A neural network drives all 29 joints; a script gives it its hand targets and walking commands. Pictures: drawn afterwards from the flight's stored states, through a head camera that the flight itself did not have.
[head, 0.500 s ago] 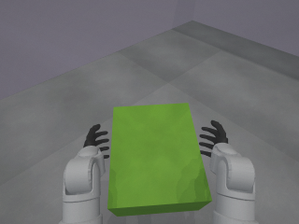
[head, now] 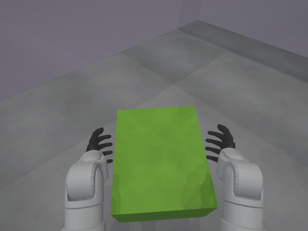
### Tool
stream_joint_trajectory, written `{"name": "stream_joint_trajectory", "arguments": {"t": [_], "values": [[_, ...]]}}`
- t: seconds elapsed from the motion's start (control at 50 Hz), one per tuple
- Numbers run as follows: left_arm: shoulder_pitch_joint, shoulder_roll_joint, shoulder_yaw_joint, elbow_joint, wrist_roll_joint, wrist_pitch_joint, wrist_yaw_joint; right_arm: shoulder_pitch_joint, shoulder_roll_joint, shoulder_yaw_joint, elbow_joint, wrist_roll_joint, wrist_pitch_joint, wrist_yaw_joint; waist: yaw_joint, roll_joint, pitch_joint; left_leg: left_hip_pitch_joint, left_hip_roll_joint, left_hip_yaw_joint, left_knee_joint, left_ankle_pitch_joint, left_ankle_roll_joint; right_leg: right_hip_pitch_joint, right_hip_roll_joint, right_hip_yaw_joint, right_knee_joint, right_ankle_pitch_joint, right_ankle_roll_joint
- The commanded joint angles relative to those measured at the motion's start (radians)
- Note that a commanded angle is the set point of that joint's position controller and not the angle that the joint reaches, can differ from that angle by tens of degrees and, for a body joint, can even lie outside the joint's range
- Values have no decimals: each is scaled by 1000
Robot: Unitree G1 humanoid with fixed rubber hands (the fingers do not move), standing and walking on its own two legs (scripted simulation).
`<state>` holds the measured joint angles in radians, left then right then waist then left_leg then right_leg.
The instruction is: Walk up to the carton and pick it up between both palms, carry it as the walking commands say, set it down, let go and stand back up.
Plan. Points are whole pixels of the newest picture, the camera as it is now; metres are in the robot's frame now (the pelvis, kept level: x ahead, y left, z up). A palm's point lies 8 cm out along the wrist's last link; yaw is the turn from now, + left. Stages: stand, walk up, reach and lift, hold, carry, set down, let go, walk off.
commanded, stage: carry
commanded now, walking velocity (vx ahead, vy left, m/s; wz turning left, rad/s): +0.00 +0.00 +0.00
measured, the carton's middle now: (159, 161) +0.33 +0.00 -0.01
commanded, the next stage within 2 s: none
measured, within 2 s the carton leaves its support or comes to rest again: neither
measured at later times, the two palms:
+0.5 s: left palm (93, 157) +0.28 +0.16 +0.09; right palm (225, 154) +0.29 -0.15 +0.10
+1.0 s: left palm (78, 190) +0.20 +0.17 +0.09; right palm (224, 186) +0.22 -0.14 +0.08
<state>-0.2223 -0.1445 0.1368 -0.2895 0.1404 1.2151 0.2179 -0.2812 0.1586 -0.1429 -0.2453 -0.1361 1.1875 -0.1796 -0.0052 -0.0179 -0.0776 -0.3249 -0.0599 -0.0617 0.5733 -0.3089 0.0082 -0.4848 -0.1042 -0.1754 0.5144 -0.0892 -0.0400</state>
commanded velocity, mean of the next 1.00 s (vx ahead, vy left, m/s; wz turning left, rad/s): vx -0.28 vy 0.00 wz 0.00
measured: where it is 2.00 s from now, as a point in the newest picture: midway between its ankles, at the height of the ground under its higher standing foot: outside the picture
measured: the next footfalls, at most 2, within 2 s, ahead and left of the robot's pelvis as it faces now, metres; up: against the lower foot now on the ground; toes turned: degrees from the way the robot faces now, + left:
right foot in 1.30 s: -0.06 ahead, -0.10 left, +0.00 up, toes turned -5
left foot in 1.80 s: -0.36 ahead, +0.11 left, +0.00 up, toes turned +2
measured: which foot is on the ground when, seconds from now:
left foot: down 0.00-1.00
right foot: down 0.00-1.00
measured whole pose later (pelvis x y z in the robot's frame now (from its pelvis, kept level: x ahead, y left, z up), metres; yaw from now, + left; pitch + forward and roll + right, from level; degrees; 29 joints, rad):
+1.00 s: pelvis -0.07 +0.01 -0.01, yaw +1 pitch +2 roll +2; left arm -0.22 -0.14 0.12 -0.33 0.14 1.25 0.22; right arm -0.27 0.16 -0.14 -0.28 -0.14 1.22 -0.19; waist -0.01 -0.02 -0.04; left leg -0.43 -0.10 -0.06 0.60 -0.20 0.02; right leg -0.55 -0.15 -0.17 0.49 -0.06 -0.01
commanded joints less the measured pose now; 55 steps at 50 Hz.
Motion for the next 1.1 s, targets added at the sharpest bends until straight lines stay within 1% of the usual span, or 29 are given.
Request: {"name": "stream_joint_trajectory", "arguments": {"t": [0.0, 0.3, 0.32, 0.36, 0.38, 0.4, 0.44, 0.48, 0.52, 0.6, 0.66, 0.72, 0.74, 0.76, 0.8, 0.84, 0.86, 0.88, 0.92, 0.96, 0.98, 1.0, 1.02, 1.04, 1.06, 1.08], "values": [[-514, -1042, -686, -188, -443, -65, -314, -336, 1056, 678, -112, 414, -26, 267, 8, -23, -404, -109, 113, -96, -96, 66, 72, 406, -117, 203, -67, -98, 3], [-502, -1046, -689, -186, -441, -70, -316, -333, 1057, 685, -122, 414, -32, 271, 8, -27, -412, -106, 111, -92, -87, 64, 76, 407, -118, 206, -69, -99, 4], [-505, -1049, -690, -189, -443, -70, -315, -336, 1056, 685, -126, 414, -32, 269, 8, -26, -414, -102, 113, -90, -75, 116, 71, 418, -124, 204, -62, -4, 3], [-513, -1048, -690, -204, -450, -67, -311, -344, 1052, 687, -138, 418, -29, 263, 7, -30, -430, -89, 134, -75, -36, 228, 36, 449, -151, 187, -26, 224, 7], [-514, -1048, -690, -213, -455, -65, -307, -348, 1052, 690, -148, 422, -27, 259, 6, -35, -436, -85, 141, -66, -19, 263, 20, 462, -164, 181, -13, 303, 11], [-517, -1047, -691, -224, -460, -64, -305, -355, 1053, 693, -160, 426, -25, 257, 6, -42, -440, -85, 145, -56, 0, 280, 8, 472, -179, 180, -3, 365, 12], [-515, -1046, -690, -243, -466, -57, -300, -358, 1058, 700, -177, 433, -17, 251, 5, -63, -435, -91, 138, -34, 28, 264, -4, 481, -201, 186, 4, 445, 5], [-506, -1041, -686, -252, -468, -49, -296, -355, 1059, 703, -185, 436, -8, 246, 4, -86, -421, -99, 125, -13, 31, 207, -7, 478, -215, 194, -5, 456, -3], [-488, -1031, -680, -245, -465, -39, -294, -345, 1054, 702, -180, 434, 2, 242, 4, -101, -399, -105, 114, -3, 22, 151, -3, 456, -221, 202, -21, 402, -7], [-460, -1006, -670, -224, -456, -17, -290, -325, 1033, 693, -160, 428, 23, 239, 4, -96, -351, -88, 117, -24, 5, 131, 22, 354, -209, 204, -60, 175, 6], [-459, -997, -666, -214, -453, -5, -291, -324, 1028, 688, -151, 425, 34, 239, 3, -83, -312, -78, 136, -63, -13, 129, 49, 259, -192, 204, -88, -23, 24], [-469, -1004, -665, -207, -452, 3, -296, -334, 1031, 689, -151, 422, 42, 241, 1, -54, -258, -106, 166, -123, -73, 68, 79, 179, -168, 200, -103, -222, 50], [-474, -1006, -664, -205, -452, 5, -297, -342, 1031, 691, -153, 422, 44, 242, 0, -46, -240, -121, 176, -142, -99, 42, 87, 161, -160, 199, -103, -268, 61], [-478, -1009, -662, -203, -452, 7, -297, -348, 1031, 692, -155, 422, 46, 242, -1, -41, -226, -135, 182, -157, -120, 18, 94, 150, -152, 197, -101, -296, 70], [-484, -1017, -661, -201, -455, 9, -298, -356, 1033, 692, -162, 423, 47, 242, -1, -32, -223, -156, 192, -178, -147, 7, 99, 157, -139, 193, -84, -300, 82], [-485, -1027, -664, -209, -461, 7, -298, -355, 1040, 692, -168, 426, 46, 242, 1, -24, -252, -145, 192, -177, -134, 43, 99, 175, -138, 197, -77, -263, 84], [-485, -1033, -667, -218, -465, 4, -298, -354, 1045, 694, -174, 428, 44, 242, 2, -31, -275, -130, 185, -167, -114, 69, 98, 185, -143, 203, -82, -236, 83], [-486, -1037, -671, -228, -469, 1, -299, -353, 1052, 697, -181, 429, 41, 242, 3, -43, -299, -114, 173, -151, -91, 88, 97, 197, -152, 211, -91, -211, 81], [-491, -1046, -678, -250, -476, -6, -300, -352, 1066, 704, -197, 433, 34, 243, 1, -80, -326, -98, 142, -114, -65, 49, 99, 208, -170, 225, -126, -219, 80], [-497, -1056, -684, -266, -478, -14, -303, -354, 1079, 712, -213, 438, 25, 245, -5, -123, -331, -68, 113, -80, -53, -24, 112, 173, -172, 223, -176, -302, 99], [-500, -1059, -686, -273, -479, -17, -304, -355, 1083, 716, -219, 440, 22, 246, -10, -134, -329, -47, 105, -70, -51, -46, 121, 143, -162, 210, -192, -349, 114], [-504, -1061, -687, -280, -480, -19, -306, -355, 1086, 718, -225, 442, 18, 247, -14, -128, -327, -32, 105, -70, -59, -62, 132, 116, -143, 189, -185, -388, 131], [-506, -1064, -688, -284, -482, -21, -306, -358, 1087, 716, -228, 444, 16, 248, -17, -83, -327, -44, 127, -100, -83, -74, 148, 108, -116, 165, -120, -417, 137], [-502, -1068, -688, -282, -485, -22, -307, -365, 1085, 711, -230, 446, 14, 247, -13, 12, -324, -106, 174, -174, -133, -95, 171, 125, -78, 145, 18, -424, 126], [-496, -1074, -687, -277, -488, -23, -307, -371, 1080, 703, -227, 447, 13, 247, -6, 129, -314, -205, 243, -277, -229, -147, 203, 166, -12, 107, 220, -369, 117], [-505, -1077, -688, -271, -492, -25, -306, -367, 1072, 690, -215, 445, 12, 247, -4, 203, -297, -271, 306, -338, -295, -175, 227, 167, 44, 87, 411, -309, 108]]}}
